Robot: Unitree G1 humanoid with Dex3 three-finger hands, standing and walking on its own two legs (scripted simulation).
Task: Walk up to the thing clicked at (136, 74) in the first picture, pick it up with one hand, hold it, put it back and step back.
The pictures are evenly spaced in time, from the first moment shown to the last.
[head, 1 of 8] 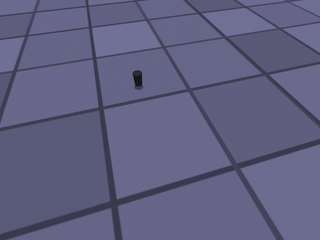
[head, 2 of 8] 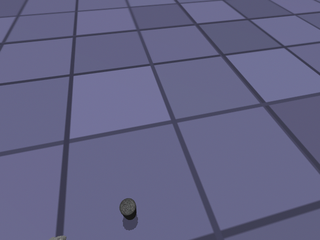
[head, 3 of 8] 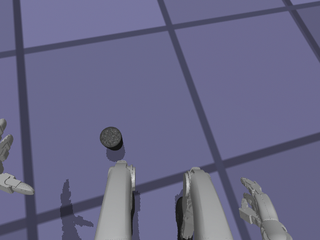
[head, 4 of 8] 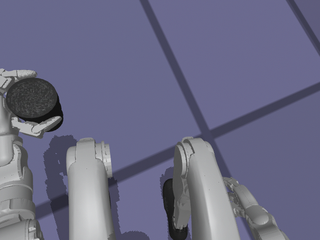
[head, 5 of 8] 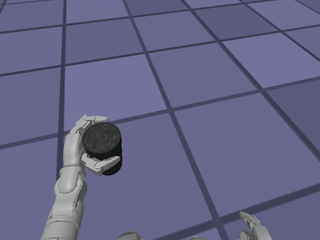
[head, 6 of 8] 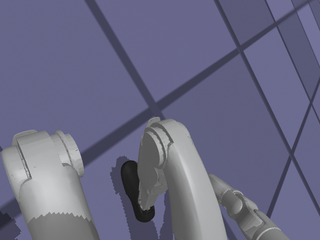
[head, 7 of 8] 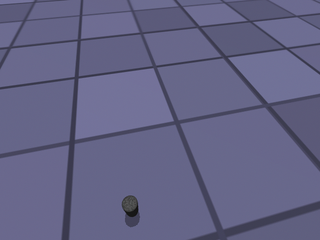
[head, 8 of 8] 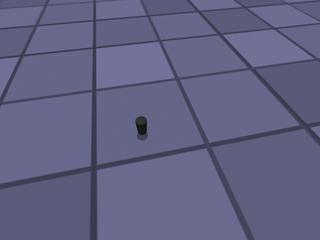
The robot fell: no
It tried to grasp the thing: yes
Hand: left
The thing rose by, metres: 0.69
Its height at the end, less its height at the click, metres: +0.00
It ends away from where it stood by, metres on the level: 0.02
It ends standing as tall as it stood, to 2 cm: yes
